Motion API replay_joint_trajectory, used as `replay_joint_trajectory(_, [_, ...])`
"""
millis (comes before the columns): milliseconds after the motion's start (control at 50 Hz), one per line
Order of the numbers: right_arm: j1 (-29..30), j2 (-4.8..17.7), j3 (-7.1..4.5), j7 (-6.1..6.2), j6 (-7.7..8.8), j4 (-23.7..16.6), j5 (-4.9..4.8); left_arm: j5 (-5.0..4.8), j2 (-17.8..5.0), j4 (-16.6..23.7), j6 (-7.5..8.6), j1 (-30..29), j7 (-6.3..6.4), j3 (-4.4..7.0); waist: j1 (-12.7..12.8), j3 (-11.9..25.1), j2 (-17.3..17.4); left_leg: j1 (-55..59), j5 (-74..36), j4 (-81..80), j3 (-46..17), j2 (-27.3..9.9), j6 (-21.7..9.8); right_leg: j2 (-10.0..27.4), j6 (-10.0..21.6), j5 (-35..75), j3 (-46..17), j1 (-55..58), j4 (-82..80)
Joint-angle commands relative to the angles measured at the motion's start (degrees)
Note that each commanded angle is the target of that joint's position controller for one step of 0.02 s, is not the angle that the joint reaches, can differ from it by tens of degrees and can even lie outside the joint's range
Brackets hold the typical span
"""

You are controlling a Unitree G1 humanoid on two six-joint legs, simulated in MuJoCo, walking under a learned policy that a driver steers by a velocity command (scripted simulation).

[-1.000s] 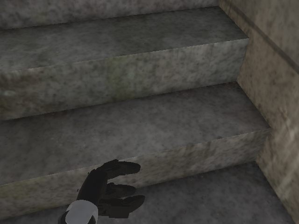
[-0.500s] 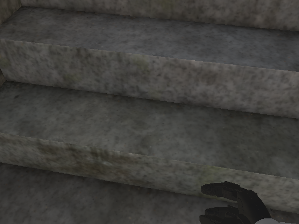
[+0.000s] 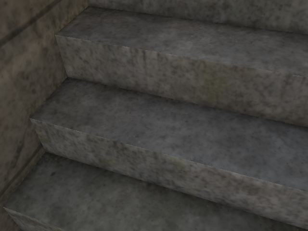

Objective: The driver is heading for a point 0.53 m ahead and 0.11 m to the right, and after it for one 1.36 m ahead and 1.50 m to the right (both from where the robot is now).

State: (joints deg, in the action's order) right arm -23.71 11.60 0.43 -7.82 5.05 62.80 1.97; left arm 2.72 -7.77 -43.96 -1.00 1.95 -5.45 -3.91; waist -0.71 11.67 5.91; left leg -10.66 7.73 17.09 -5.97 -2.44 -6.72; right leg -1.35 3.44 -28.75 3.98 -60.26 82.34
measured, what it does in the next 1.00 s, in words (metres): climbs: left foot 0.19 m higher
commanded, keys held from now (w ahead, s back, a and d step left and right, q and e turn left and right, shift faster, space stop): w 0.40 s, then w+e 0.22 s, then e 0.38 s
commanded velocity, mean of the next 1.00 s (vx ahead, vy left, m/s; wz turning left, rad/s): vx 0.40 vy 0.00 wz -0.18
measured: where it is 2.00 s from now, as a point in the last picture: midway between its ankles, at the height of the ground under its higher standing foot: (177, 147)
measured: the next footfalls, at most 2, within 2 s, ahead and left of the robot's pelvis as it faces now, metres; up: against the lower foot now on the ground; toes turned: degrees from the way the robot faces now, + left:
left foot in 0.58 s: +0.50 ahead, +0.14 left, +0.38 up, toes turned +7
right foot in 1.16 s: +0.63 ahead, -0.17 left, +0.57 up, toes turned -24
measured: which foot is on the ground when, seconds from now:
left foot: down 0.00-0.02, up 0.04-0.56, down 0.58-1.00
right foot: down 0.00-0.62, up 0.64-1.00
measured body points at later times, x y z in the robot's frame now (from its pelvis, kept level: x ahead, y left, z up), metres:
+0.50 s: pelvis +0.24 +0.00 +0.16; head +0.25 -0.03 +0.61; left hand +0.09 +0.15 +0.03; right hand +0.51 -0.12 +0.09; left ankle +0.41 +0.12 -0.32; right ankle +0.09 -0.12 -0.58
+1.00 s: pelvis +0.47 +0.03 +0.35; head +0.47 +0.02 +0.80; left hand +0.68 +0.19 +0.23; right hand +0.46 -0.17 +0.19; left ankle +0.46 +0.13 -0.39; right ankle +0.48 -0.10 -0.04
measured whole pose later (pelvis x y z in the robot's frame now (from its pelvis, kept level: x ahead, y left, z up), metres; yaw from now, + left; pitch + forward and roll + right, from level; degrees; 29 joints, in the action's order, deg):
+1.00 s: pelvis +0.47 +0.03 +0.35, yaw -12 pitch +7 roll +3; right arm -16.5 8.7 0.4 -3.8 4.9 61.4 6.4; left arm -0.6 -7.5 -52.4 -0.2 3.8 -4.3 0.2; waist -0.8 8.4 -0.8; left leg -13.3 14.3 21.6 19.9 -2.4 -2.2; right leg 2.0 10.5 -8.2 -5.8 -77.0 129.2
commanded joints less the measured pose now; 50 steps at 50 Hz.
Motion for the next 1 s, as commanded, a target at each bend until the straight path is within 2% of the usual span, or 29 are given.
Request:
replay_joint_trajectory(20, [-6.95, 11.31, -4.53, -2.06, 0.65, -0.98, 3.38, 0.13, -14.57, 0.09, 0.09, 18.70, 0.65, 5.10, 7.04, 15.14, -6.25, -8.02, -81.54, 27.32, -2.35, -5.48, -8.45, 2.42, 12.60, 20.62, -20.58, 41.15, -24.91])
replay_joint_trajectory(40, [-2.42, 4.25, -3.69, -3.65, -1.77, -1.92, 4.18, 2.81, -17.65, -3.95, -0.29, 31.24, 1.84, 6.46, 13.13, 12.12, -21.12, -30.20, -21.74, 44.70, -5.21, 5.60, -5.37, 11.67, 19.55, 2.53, -48.60, 51.81, -49.29])
replay_joint_trajectory(60, [6.28, 4.12, -4.73, -2.46, -2.97, -3.00, -0.26, 3.07, -16.32, -5.30, 1.66, 34.66, 2.39, 6.75, 15.68, -2.44, -22.86, -47.52, -14.27, 73.36, -14.79, 9.57, -5.55, 12.80, 17.05, -24.58, -62.53, 45.28, -58.14])
replay_joint_trajectory(80, [9.50, 3.82, -4.65, 0.27, -2.12, -5.37, -1.91, 0.18, -15.15, -7.48, 3.98, 31.46, 2.08, 6.42, 11.28, -7.60, -24.18, -56.88, -13.67, 84.72, -15.82, 9.93, -6.36, 13.44, 14.86, -25.53, -58.53, 43.01, -56.83])
replay_joint_trajectory(100, [10.89, 3.68, -4.05, 1.81, -1.50, -5.91, -2.06, -0.69, -10.76, -10.17, 4.47, 27.00, 1.63, 5.73, 7.64, -7.72, -17.59, -58.22, -13.28, 90.69, -14.19, 9.75, -8.08, 12.93, 13.70, -17.40, -48.40, 40.97, -54.61])
replay_joint_trajectory(140, [13.27, 2.50, -2.55, 4.22, -1.14, -8.68, -0.61, -0.76, -1.15, -12.54, 4.62, 19.62, 1.81, 3.59, 2.83, -7.62, -4.49, -60.11, -11.85, 93.15, -13.45, 8.10, -8.83, 11.17, 10.73, -5.09, -36.08, 39.42, -52.59])
replay_joint_trajectory(180, [11.25, -0.53, -1.02, 4.74, -1.68, -9.24, -0.61, -0.23, 2.73, -13.62, 4.97, 13.28, 1.86, 2.48, -1.24, -8.90, -7.87, -63.87, -5.80, 95.87, -12.02, 6.72, -9.49, 8.72, 8.64, 0.85, -26.47, 36.23, -55.80])
replay_joint_trajectory(260, [21.12, 3.50, -0.59, 3.34, -3.00, -16.97, -0.68, 3.12, -3.72, -11.91, 7.80, 12.01, 0.46, 3.48, -1.71, -6.96, -4.57, -55.91, -12.79, 85.96, 3.04, 0.94, -6.01, 7.33, 7.05, 11.20, -11.06, 24.94, -64.00])
replay_joint_trajectory(300, [22.04, 1.73, 0.04, 2.64, -4.35, -17.02, 0.12, 2.70, -5.08, -14.64, 8.65, 22.12, 1.00, 3.46, 1.36, -9.03, -12.77, -63.53, -5.55, 107.05, 5.91, 0.88, -4.66, 10.64, 9.99, 13.98, -14.56, 31.35, -65.92])
replay_joint_trajectory(320, [23.47, 0.59, 0.82, 3.85, -4.80, -17.87, 0.58, 2.96, -3.51, -17.67, 8.78, 30.33, 1.60, 2.84, 4.09, -10.63, -11.52, -76.00, -3.52, 109.28, 1.07, 1.47, -5.60, 13.13, 10.91, 12.20, -19.04, 43.47, -64.83])
replay_joint_trajectory(340, [27.43, -7.59, 1.23, 7.54, -4.19, -23.59, 0.56, -3.95, -2.74, -18.23, 9.56, 30.25, 6.21, 3.78, -0.27, -20.03, -4.49, -74.36, 1.05, 107.70, 4.85, -1.35, 0.59, 15.68, 8.80, -2.35, -22.86, 41.48, -69.52])
replay_joint_trajectory(420, [37.84, -4.46, 1.77, 8.70, -3.66, -33.35, 0.28, -3.15, -4.46, -19.00, 10.42, 34.27, 8.86, 4.85, 4.66, -21.07, -9.53, -82.09, 9.20, 98.92, 10.14, -4.28, 2.67, 14.73, 9.08, -1.28, -21.53, 56.77, -76.29])
replay_joint_trajectory(440, [45.80, -2.26, 3.62, 5.99, -5.46, -33.77, 1.65, 3.73, -0.65, -24.45, 9.20, 45.62, 4.38, 2.54, 9.51, -3.56, -18.78, -91.23, 6.63, 86.83, 7.43, -6.93, -4.89, 16.57, 9.80, 14.07, -20.56, 73.01, -68.61])
replay_joint_trajectory(460, [50.09, -3.31, 3.43, 5.30, -6.68, -35.06, 1.84, 5.33, 0.22, -27.15, 7.86, 52.04, 2.16, 2.63, 11.03, -7.19, -17.30, -93.12, 5.91, 80.15, 8.97, -7.51, -7.21, 16.88, 9.37, 21.43, -19.39, 75.06, -71.20])
replay_joint_trajectory(480, [53.89, -4.51, 3.77, 4.06, -7.91, -35.54, 4.12, 3.40, 0.43, -23.77, 6.72, 42.51, 0.12, 2.96, 8.16, -8.21, -14.74, -74.89, 8.69, 69.30, 16.41, -6.96, -8.06, 15.62, 11.53, 27.42, -14.34, 59.05, -78.89])
replay_joint_trajectory(500, [59.97, -4.04, 4.23, 2.95, -8.56, -37.53, 3.35, 0.89, -2.57, -23.53, 6.63, 38.02, -2.19, 3.61, 6.18, -9.51, -16.04, -56.00, 24.61, 62.16, 16.20, -3.85, -7.02, 16.03, 12.70, 37.07, -13.09, 41.99, -83.54])
replay_joint_trajectory(520, [54.29, -6.12, 4.41, 1.51, -8.42, -35.77, 2.11, -0.83, -6.82, -20.95, 8.24, 36.33, -2.79, 4.20, 1.71, -4.51, -23.43, -42.93, 18.78, 71.32, 23.00, 0.89, -3.48, 17.80, 15.79, 73.53, -11.08, 41.64, -81.15])
replay_joint_trajectory(540, [46.58, -4.46, 3.83, 1.36, -9.14, -32.67, 0.41, -0.80, -8.33, -21.02, 9.38, 32.31, -3.24, 4.10, -3.32, -2.58, -19.37, -37.25, 7.27, 65.48, 18.96, 1.66, -3.02, 18.36, 12.98, 95.96, -9.20, 46.82, -76.46])
replay_joint_trajectory(560, [38.18, -0.79, 2.62, 2.08, -9.17, -29.72, 0.31, -2.87, -12.31, -19.73, 10.28, 30.96, -3.60, 5.99, -7.24, 2.35, -18.47, -30.49, 9.17, 51.79, 18.89, 5.20, -1.90, 17.23, 9.90, 109.90, -7.60, 56.54, -69.89])
replay_joint_trajectory(580, [30.73, 0.87, 1.78, 3.21, -8.53, -25.62, 0.34, -2.26, -14.04, -19.72, 10.19, 30.37, -3.23, 7.29, -7.62, 6.35, -17.88, -19.30, 7.04, 45.22, 14.32, 6.26, -3.70, 17.19, 7.45, 114.26, -7.09, 56.75, -60.70])
replay_joint_trajectory(600, [17.17, 1.01, 1.93, 3.71, -7.83, -21.01, -0.22, 1.98, -9.24, -20.06, 10.12, 35.18, -3.98, 6.23, -9.30, 20.62, -5.01, 10.95, -7.29, 43.25, -4.71, -3.45, -10.81, 13.27, 6.55, 98.82, -12.27, 32.88, -41.44])
replay_joint_trajectory(620, [0.27, 5.13, 0.33, 4.55, -8.70, -15.84, 1.63, 2.74, -5.11, -19.12, 8.74, 33.97, -4.30, 5.65, -13.96, 28.12, 6.64, 23.55, 1.15, 21.72, -27.70, -12.89, -13.81, 3.52, 6.96, 51.48, -15.28, 20.79, -27.43])
replay_joint_trajectory(640, [-5.43, 10.17, -2.33, 4.53, -7.43, -11.37, 2.35, -1.28, -4.47, -21.28, 6.88, 32.57, -4.47, 7.37, -14.03, 19.09, 9.54, 9.44, 10.17, 6.90, -45.60, -20.59, -16.01, -1.32, 4.60, 34.60, -21.20, 16.56, 8.50])
replay_joint_trajectory(660, [-0.08, 10.99, -2.39, 4.84, -4.23, -9.20, 1.37, -2.63, -4.10, -21.44, 6.56, 31.14, -3.30, 8.44, -9.29, 5.50, 5.46, -3.12, 18.65, 4.34, -41.14, -19.88, -12.98, 0.37, 3.00, 37.60, -22.90, 9.69, 26.63])
replay_joint_trajectory(680, [9.62, 8.41, -2.01, 4.75, -2.65, -8.36, -0.15, -2.31, -1.20, -20.49, 6.75, 28.97, -1.72, 7.71, -3.73, 0.78, 3.30, -8.87, 13.62, 6.72, -30.21, -19.14, -11.84, 1.43, 2.59, 35.95, -19.85, 5.86, 35.17])
replay_joint_trajectory(720, [19.94, -5.33, 1.41, 3.75, -1.54, -7.75, 0.48, -1.81, 0.54, -19.02, 6.22, 22.65, 0.62, 6.67, 1.75, 0.38, -12.07, -14.22, -3.86, 9.04, -15.32, -19.63, -7.91, 4.18, 5.20, 35.67, -18.52, 3.46, 37.47])
replay_joint_trajectory(760, [24.19, -7.88, 1.98, 3.74, -0.28, -8.27, 1.57, -2.99, 2.09, -16.28, 4.27, 19.29, 1.46, 6.20, 6.69, -1.70, -9.15, -18.38, -18.95, 7.21, -0.37, -15.70, -5.96, 5.80, 7.27, 30.66, -16.68, 3.24, 35.37])
replay_joint_trajectory(860, [21.60, -1.83, -0.39, 5.31, 0.26, -7.84, 3.78, -3.95, 1.10, -12.40, 3.18, 11.33, -0.66, 4.94, 5.87, -4.01, -3.53, -15.49, -12.94, -0.36, 14.56, -11.05, -6.84, 2.83, 8.48, 18.65, -9.17, -6.22, 53.10])
replay_joint_trajectory(1000, [6.27, 1.46, -0.17, 3.32, 0.67, -3.86, 5.25, -2.62, -4.23, -2.53, -0.40, -2.94, 2.62, 4.43, 1.03, -2.37, -5.10, 10.85, -24.72, -2.80, 18.42, -16.36, -7.88, 6.91, 4.66, 20.80, -10.36, -26.49, 38.91])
